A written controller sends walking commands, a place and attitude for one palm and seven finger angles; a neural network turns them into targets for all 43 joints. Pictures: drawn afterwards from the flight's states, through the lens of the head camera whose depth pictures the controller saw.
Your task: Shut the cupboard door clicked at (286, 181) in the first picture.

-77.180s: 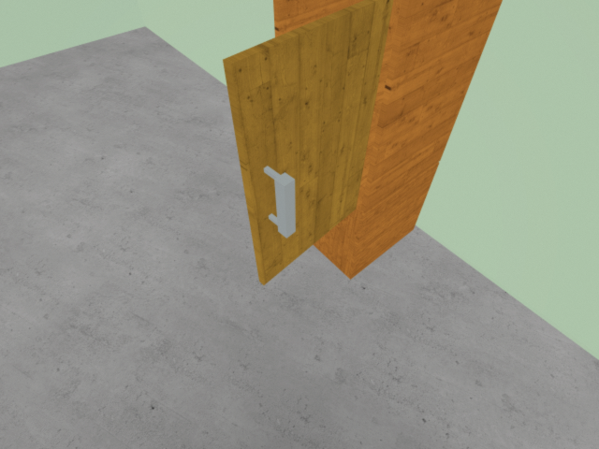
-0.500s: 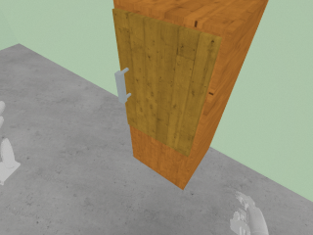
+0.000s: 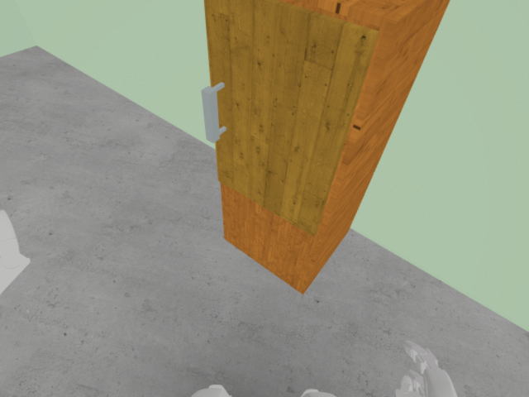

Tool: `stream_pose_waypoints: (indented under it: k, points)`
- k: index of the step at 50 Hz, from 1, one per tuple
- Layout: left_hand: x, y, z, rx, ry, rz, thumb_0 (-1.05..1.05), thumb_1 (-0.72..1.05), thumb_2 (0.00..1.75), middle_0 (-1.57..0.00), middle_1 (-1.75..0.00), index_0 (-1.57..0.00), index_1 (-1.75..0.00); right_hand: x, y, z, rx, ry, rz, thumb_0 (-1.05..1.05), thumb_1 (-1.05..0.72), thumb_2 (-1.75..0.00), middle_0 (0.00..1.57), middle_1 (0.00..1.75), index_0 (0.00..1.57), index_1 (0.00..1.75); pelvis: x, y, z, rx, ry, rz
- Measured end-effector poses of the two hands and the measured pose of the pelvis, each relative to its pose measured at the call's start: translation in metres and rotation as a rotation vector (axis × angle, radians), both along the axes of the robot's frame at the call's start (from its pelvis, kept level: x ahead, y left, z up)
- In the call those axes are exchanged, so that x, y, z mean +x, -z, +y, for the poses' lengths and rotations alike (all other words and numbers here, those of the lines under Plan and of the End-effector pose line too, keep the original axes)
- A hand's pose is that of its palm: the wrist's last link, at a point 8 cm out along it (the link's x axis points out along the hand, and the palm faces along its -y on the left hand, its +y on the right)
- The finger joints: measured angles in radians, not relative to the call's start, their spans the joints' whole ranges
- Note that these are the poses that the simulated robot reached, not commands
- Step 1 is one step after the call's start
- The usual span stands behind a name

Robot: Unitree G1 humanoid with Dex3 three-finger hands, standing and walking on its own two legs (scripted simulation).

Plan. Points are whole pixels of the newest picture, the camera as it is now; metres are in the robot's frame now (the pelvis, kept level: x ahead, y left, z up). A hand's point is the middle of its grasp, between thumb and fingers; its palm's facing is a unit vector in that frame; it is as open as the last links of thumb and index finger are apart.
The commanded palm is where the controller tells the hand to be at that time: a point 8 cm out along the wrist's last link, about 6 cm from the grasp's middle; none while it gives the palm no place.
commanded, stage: step back with the hand held close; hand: left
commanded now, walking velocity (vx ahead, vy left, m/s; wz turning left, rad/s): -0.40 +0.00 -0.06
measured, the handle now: (216, 112) +0.78 +0.13 -0.02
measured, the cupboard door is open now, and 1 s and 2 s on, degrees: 2 2 2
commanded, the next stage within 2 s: stop stepping back and stand still in 0.36 s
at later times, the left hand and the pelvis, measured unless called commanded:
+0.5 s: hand out of the picture +0.13 +0.28 +0.20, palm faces +0.43 -0.80 -0.42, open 7.4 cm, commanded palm +0.06 +0.31 +0.20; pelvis -0.08 +0.01 +0.01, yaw +0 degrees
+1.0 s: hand out of the picture +0.03 +0.34 +0.23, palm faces +0.42 -0.82 -0.39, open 7.4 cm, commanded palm -0.02 +0.38 +0.20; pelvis -0.19 +0.10 +0.00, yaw -6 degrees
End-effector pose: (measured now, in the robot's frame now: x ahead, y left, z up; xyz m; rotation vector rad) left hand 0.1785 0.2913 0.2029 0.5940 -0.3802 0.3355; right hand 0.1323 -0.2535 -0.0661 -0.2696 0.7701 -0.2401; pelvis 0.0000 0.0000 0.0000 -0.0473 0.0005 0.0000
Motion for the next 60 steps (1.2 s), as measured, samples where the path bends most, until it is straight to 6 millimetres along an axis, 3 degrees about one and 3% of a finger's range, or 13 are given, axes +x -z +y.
stream_pose_waypoints:
  k: [5,11,16,22,28,34,38,41,44,46,50,54,60]
  points:
    - [-0.028,-0.008,0.010,0.063,-0.052,-0.011,0.01,0.89,0.90,-0.22,-0.30,-0.22,-0.31,-0.008,0.006,0.004,0.021,-0.020,0.009,0.02,-0.91,-0.90,0.20,0.30,0.20,0.30,-0.007,0.001,-0.008,-0.017,-0.035,0.043]
    - [-0.054,0.013,0.001,-0.037,-0.086,0.052,0.01,0.89,0.90,-0.21,-0.30,-0.21,-0.31,-0.005,0.010,0.008,0.037,-0.086,0.005,0.02,-0.91,-0.90,0.20,0.30,0.20,0.30,-0.035,0.000,-0.014,-0.017,-0.007,0.049]
    - [-0.066,0.012,-0.009,-0.089,0.010,0.017,0.01,0.89,0.90,-0.21,-0.30,-0.21,-0.31,-0.008,-0.008,0.013,0.024,-0.066,-0.062,0.02,-0.91,-0.90,0.20,0.30,0.21,0.30,-0.048,-0.003,-0.009,-0.016,0.002,0.006]
    - [-0.083,-0.011,0.011,-0.025,0.045,-0.088,0.01,0.88,0.90,-0.22,-0.30,-0.22,-0.31,-0.018,-0.035,0.021,-0.005,-0.046,-0.178,0.02,-0.91,-0.90,0.20,0.30,0.21,0.30,-0.066,-0.005,0.004,-0.035,-0.001,-0.010]
    - [-0.107,-0.002,0.037,-0.056,0.010,-0.032,0.01,0.89,0.90,-0.21,-0.30,-0.21,-0.31,-0.056,-0.036,0.031,-0.016,-0.038,-0.145,0.01,-0.91,-0.90,0.20,0.30,0.20,0.30,-0.094,-0.008,0.024,-0.038,0.023,0.002]
    - [-0.109,0.015,0.051,-0.150,0.062,-0.034,0.01,0.89,0.90,-0.21,-0.30,-0.21,-0.31,-0.125,-0.019,0.048,-0.061,0.048,-0.046,0.01,-0.91,-0.90,0.20,0.30,0.20,0.30,-0.114,-0.002,0.051,-0.050,0.082,-0.031]
    - [-0.110,-0.001,0.059,-0.186,0.072,-0.043,0.01,0.89,0.90,-0.21,-0.30,-0.21,-0.31,-0.174,-0.021,0.074,0.012,0.056,0.032,0.02,-0.91,-0.90,0.20,0.30,0.20,0.30,-0.141,-0.020,0.057,-0.063,0.037,-0.037]
    - [-0.139,-0.019,0.059,-0.117,0.105,-0.008,0.02,0.89,0.90,-0.21,-0.30,-0.21,-0.31,-0.198,-0.023,0.089,0.068,0.054,0.038,0.02,-0.91,-0.90,0.20,0.30,0.20,0.30,-0.156,-0.027,0.063,-0.057,0.021,-0.013]
    - [-0.182,-0.023,0.057,0.071,0.145,-0.006,0.01,0.89,0.90,-0.21,-0.30,-0.21,-0.31,-0.210,-0.003,0.093,0.083,0.044,0.007,0.02,-0.90,-0.90,0.20,0.30,0.21,0.30,-0.173,-0.001,0.071,0.078,0.122,0.027]
    - [-0.194,-0.026,0.061,0.099,0.180,-0.047,0.01,0.89,0.90,-0.21,-0.30,-0.21,-0.31,-0.219,0.010,0.095,0.062,0.045,0.048,0.02,-0.90,-0.90,0.20,0.30,0.21,0.30,-0.184,0.006,0.082,0.045,0.149,0.013]
    - [-0.190,-0.032,0.095,-0.007,0.091,-0.183,0.01,0.88,0.90,-0.22,-0.30,-0.22,-0.31,-0.229,0.008,0.112,0.048,0.034,0.074,0.02,-0.91,-0.90,0.20,0.30,0.21,0.30,-0.188,-0.002,0.097,0.035,0.109,0.007]
    - [-0.176,-0.006,0.126,-0.142,-0.006,-0.109,0.00,0.89,0.90,-0.21,-0.30,-0.21,-0.31,-0.226,0.010,0.124,0.029,0.069,-0.016,0.02,-0.91,-0.90,0.20,0.30,0.21,0.30,-0.194,0.004,0.124,0.031,0.091,0.005]
    - [-0.180,0.014,0.114,-0.102,0.070,0.104,0.01,0.89,0.90,-0.21,-0.30,-0.21,-0.31,-0.236,-0.002,0.150,0.094,0.054,-0.032,0.02,-0.91,-0.90,0.20,0.30,0.20,0.30,-0.213,-0.007,0.123,0.045,0.120,-0.014]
